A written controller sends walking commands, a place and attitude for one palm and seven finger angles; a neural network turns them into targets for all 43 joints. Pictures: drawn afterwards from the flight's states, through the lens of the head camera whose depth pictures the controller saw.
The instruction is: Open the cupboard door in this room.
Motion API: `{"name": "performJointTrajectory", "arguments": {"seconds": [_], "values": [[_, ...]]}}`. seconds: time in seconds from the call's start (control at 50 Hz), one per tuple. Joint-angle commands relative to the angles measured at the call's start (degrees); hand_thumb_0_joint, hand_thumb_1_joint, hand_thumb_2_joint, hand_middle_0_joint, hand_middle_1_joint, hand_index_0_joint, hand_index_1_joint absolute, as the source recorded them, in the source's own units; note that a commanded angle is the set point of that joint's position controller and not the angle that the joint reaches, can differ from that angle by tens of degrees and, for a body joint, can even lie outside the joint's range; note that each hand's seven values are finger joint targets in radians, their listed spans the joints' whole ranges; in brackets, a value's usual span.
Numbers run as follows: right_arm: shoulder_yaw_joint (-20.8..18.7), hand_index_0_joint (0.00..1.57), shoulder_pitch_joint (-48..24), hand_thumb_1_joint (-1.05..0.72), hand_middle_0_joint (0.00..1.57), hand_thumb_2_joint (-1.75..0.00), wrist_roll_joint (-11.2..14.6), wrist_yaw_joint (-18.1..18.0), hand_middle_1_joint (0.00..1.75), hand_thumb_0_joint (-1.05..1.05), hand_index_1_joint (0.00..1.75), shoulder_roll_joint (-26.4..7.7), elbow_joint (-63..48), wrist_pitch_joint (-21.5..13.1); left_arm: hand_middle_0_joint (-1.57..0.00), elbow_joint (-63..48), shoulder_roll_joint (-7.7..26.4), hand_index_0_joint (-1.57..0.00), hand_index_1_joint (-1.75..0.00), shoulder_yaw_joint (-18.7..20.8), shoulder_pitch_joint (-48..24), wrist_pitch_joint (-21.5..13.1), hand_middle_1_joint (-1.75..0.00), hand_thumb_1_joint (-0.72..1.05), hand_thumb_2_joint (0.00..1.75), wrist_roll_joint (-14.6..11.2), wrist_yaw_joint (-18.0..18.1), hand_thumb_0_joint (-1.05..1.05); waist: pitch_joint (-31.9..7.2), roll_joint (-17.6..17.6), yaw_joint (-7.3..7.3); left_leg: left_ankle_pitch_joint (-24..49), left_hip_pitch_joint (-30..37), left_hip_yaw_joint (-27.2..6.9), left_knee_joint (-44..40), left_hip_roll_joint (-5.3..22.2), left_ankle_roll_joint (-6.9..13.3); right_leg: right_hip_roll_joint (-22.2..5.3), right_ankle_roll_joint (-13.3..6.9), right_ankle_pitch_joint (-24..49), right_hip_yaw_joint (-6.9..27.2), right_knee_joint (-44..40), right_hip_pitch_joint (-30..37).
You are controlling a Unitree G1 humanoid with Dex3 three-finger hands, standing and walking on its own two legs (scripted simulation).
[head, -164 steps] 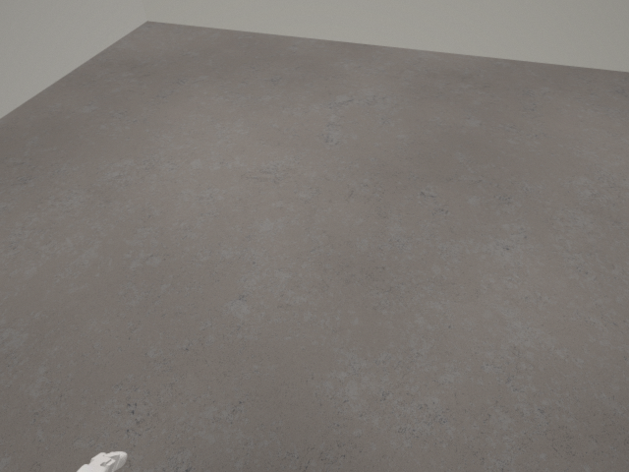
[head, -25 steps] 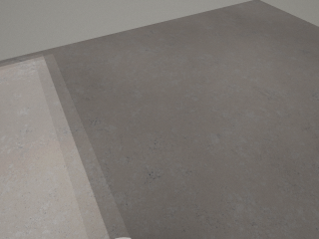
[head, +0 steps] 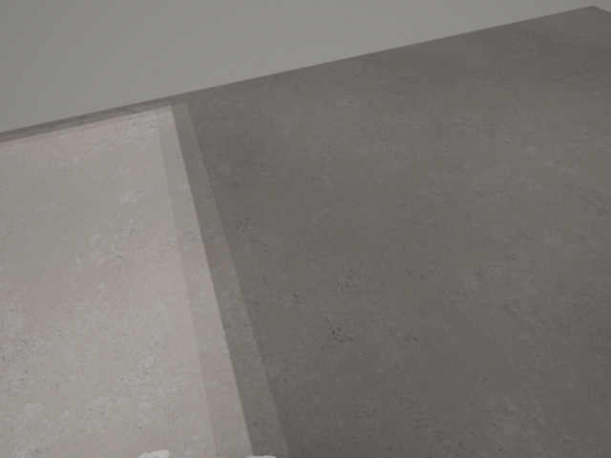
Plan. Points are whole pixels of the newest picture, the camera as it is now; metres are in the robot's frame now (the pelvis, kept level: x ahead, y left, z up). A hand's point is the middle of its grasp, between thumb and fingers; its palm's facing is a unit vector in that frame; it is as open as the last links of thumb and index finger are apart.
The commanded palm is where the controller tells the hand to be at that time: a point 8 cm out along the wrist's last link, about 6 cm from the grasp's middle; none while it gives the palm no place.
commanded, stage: turn or walk to find it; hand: left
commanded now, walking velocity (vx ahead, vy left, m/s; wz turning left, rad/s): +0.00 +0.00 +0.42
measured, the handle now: out of the picture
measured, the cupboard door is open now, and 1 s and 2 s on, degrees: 0 0 0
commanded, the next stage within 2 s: none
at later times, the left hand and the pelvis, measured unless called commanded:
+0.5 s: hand out of the picture -0.04 +0.26 -0.18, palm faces +0.25 -0.94 -0.23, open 7.4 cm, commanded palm none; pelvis -0.03 +0.04 +0.00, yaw +12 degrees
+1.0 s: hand out of the picture -0.04 +0.20 -0.14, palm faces +0.42 -0.87 -0.26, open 7.4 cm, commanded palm none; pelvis -0.05 +0.00 +0.01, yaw +25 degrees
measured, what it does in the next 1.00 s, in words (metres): steps on the spot, turning left: left foot, then right foot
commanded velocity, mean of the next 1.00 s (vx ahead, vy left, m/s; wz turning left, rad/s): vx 0.00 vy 0.00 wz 0.42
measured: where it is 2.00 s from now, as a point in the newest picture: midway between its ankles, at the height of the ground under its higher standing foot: outside the picture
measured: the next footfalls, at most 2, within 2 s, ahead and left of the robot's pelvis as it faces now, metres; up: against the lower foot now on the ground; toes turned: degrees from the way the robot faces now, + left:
left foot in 0.34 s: +0.01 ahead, +0.15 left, +0.00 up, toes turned +14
right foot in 0.82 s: +0.03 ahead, -0.08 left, +0.00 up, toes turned +17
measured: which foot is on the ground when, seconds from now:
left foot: up 0.00-0.32, down 0.34-0.84, up 0.86-1.00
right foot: down 0.00-0.34, up 0.36-0.80, down 0.82-1.00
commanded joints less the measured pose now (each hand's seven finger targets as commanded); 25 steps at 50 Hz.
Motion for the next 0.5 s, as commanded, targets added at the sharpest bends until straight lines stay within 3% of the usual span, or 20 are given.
{"name": "performJointTrajectory", "arguments": {"seconds": [0.0, 0.02, 0.04, 0.12, 0.2, 0.24, 0.28, 0.3, 0.32, 0.34, 0.36, 0.38, 0.42, 0.44, 0.48], "values": [[-2.1, 0.20, -1.6, -0.90, 0.20, -0.90, -0.4, 0.3, 0.30, 0.00, 0.30, -6.2, -4.6, -0.1, -0.20, -4.1, 11.1, -0.20, -0.30, 2.8, 0.4, -1.0, -0.30, 0.90, 0.90, -0.1, 1.1, 0.00, 0.7, -11.1, 0.39, -4.6, -9.8, -0.8, 27.0, 3.1, -0.8, -18.8, -7.1, 3.4, 15.9, -19.2, -0.7], [-1.9, 0.20, -0.5, -0.90, 0.20, -0.90, -0.5, 0.7, 0.30, 0.00, 0.30, -5.4, -3.5, 0.0, -0.20, -4.5, 10.1, -0.20, -0.30, 2.3, -1.5, -1.3, -0.30, 0.90, 0.90, 0.0, 1.0, 0.00, 1.5, -9.8, -0.56, -1.4, -9.4, 0.5, 28.7, 3.7, -1.5, -16.1, -5.9, 6.3, 10.5, -17.6, -0.8], [-1.8, 0.20, 0.9, -0.90, 0.20, -0.90, -0.5, 0.8, 0.30, 0.00, 0.30, -4.9, -3.0, 0.0, -0.20, -4.6, 9.4, -0.20, -0.30, 2.1, -1.3, -1.5, -0.30, 0.90, 0.90, 0.0, 0.9, 0.00, 0.4, -10.6, -0.78, -0.1, -9.6, 1.6, 28.6, 3.6, -2.2, -14.6, -5.4, 9.4, 7.5, -16.5, 1.0], [-1.1, 0.20, -2.5, -0.90, 0.20, -0.90, -0.2, 0.7, 0.30, 0.00, 0.30, -4.1, -3.3, -0.1, -0.20, -2.6, 10.5, -0.20, -0.30, 2.3, 3.3, -1.6, -0.30, 0.90, 0.90, 0.3, 1.0, 0.00, -0.5, -12.0, 1.88, -2.8, -8.5, 4.3, 20.4, 4.6, -3.5, -16.1, -6.6, 18.4, 4.7, -14.4, 6.4], [-0.2, 0.20, -5.8, -0.90, 0.20, -0.90, 0.3, 0.6, 0.30, 0.00, 0.30, -3.2, -4.1, -0.8, -0.20, -0.6, 12.5, -0.20, -0.30, 3.0, 6.5, -1.3, -0.30, 0.90, 0.90, 0.6, 0.8, 0.00, -2.6, -13.4, 3.98, -6.2, -3.7, 7.2, 7.2, 4.2, -3.0, -17.6, -7.5, 28.3, 4.0, -10.5, 9.7], [0.0, 0.20, -4.0, -0.90, 0.20, -0.90, 0.5, 0.3, 0.30, 0.00, 0.30, -3.3, -3.7, -1.2, -0.20, -0.3, 13.5, -0.20, -0.30, 3.4, 6.0, -1.0, -0.30, 0.90, 0.90, 0.6, 0.8, 0.00, -4.6, -14.8, 3.26, -4.5, 0.3, 8.8, 0.6, 3.6, -2.5, -17.6, -6.6, 31.3, 2.7, -7.5, 10.1], [-0.1, 0.20, -0.5, -0.90, 0.20, -0.90, 0.3, 0.1, 0.30, 0.00, 0.30, -4.3, -2.8, -1.6, -0.20, -0.2, 13.4, -0.20, -0.30, 3.4, 4.5, -0.6, -0.30, 0.90, 0.90, 0.1, 0.7, 0.00, -5.4, -13.5, 1.08, 4.4, 8.1, 9.6, -9.7, 3.5, -1.8, -16.3, -3.2, 26.6, -0.5, -3.4, 6.0], [-0.5, 0.20, 1.9, -0.90, 0.20, -0.90, 0.2, 0.3, 0.30, 0.00, 0.30, -6.4, -2.4, -2.2, -0.20, -0.5, 12.0, -0.20, -0.30, 3.3, 4.2, -0.2, -0.30, 0.90, 0.90, -0.4, 0.5, 0.00, -6.7, -7.0, -0.36, 11.8, 15.4, 6.4, -17.2, 6.2, -0.9, -14.5, -0.5, 19.9, -2.8, 3.5, 0.8], [-1.8, 0.20, 3.5, -0.90, 0.20, -0.90, -0.3, 0.1, 0.30, 0.00, 0.30, -12.2, -2.7, -2.7, -0.20, -2.2, 8.3, -0.20, -0.30, 2.8, 5.5, 0.2, -0.30, 0.90, 0.90, -0.7, 0.1, 0.00, -7.7, 10.1, -0.78, 27.9, 22.6, -11.4, -19.5, 19.8, 4.9, -7.2, 4.0, -2.1, -6.3, 14.7, -12.8], [-2.4, 0.20, 5.8, -0.90, 0.20, -0.90, -0.2, -0.2, 0.30, 0.00, 0.30, -15.4, -2.3, -2.2, -0.20, -4.0, 6.8, -0.20, -0.30, 1.8, 2.5, 0.5, -0.30, 0.90, 0.90, -0.3, 0.1, 0.00, -6.5, 13.6, -2.45, 34.7, 19.2, -16.3, -21.2, 26.9, 11.2, -4.4, 4.7, -20.0, -3.1, 24.1, -16.3], [-2.3, 0.20, 6.6, -0.90, 0.20, -0.90, -0.3, -1.0, 0.30, 0.00, 0.30, -13.8, -1.2, -2.6, -0.20, -3.6, 7.2, -0.20, -0.30, 2.0, -1.1, 1.3, -0.30, 0.90, 0.90, -0.1, 0.6, 0.00, -6.2, 14.2, -3.49, 30.4, 15.7, -16.1, -22.0, 24.2, 10.7, -4.5, 4.2, -17.8, 2.1, 29.0, -16.4], [-1.7, 0.20, 4.1, -0.90, 0.20, -0.90, -0.4, -1.5, 0.30, 0.00, 0.30, -12.3, -1.8, -2.4, -0.20, -3.1, 7.8, -0.20, -0.30, 2.3, -2.5, 1.4, -0.30, 0.90, 0.90, -0.3, 0.3, 0.00, -3.3, 11.7, -2.51, 25.4, 12.9, -14.7, -22.3, 21.9, 10.4, -4.7, 4.0, -13.9, 3.3, 31.7, -17.5], [-0.7, 0.20, -1.3, -0.90, 0.20, -0.90, -0.4, -1.6, 0.30, 0.00, 0.30, -9.8, -3.5, -2.8, -0.20, -1.1, 7.6, -0.20, -0.30, 2.5, 0.2, 1.1, -0.30, 0.90, 0.90, -0.2, -0.4, 0.00, -2.1, 6.6, 0.27, 21.6, 10.6, -9.3, -22.6, 17.8, 8.8, -4.8, 4.4, -6.9, 3.2, 32.3, -16.1], [-0.6, 0.20, -1.7, -0.90, 0.20, -0.90, -0.2, -1.6, 0.30, 0.00, 0.30, -9.5, -3.6, -3.0, -0.20, -0.4, 7.6, -0.20, -0.30, 2.5, 1.5, 1.1, -0.30, 0.90, 0.90, -0.2, -0.6, 0.00, -2.8, 5.4, 0.66, 22.0, 11.4, -7.7, -22.9, 16.3, 8.3, -4.4, 4.7, -5.1, 2.9, 31.9, -15.6], [-0.6, 0.20, -0.6, -0.90, 0.20, -0.90, -0.1, -1.7, 0.30, 0.00, 0.30, -9.3, -3.5, -3.2, -0.20, -0.1, 7.5, -0.20, -0.30, 2.4, 1.7, 1.2, -0.30, 0.90, 0.90, -0.3, -0.5, 0.00, -3.7, 5.1, 0.25, 24.2, 13.4, -7.7, -22.8, 15.7, 8.7, -4.0, 5.2, -4.4, 2.9, 29.4, -15.2]]}}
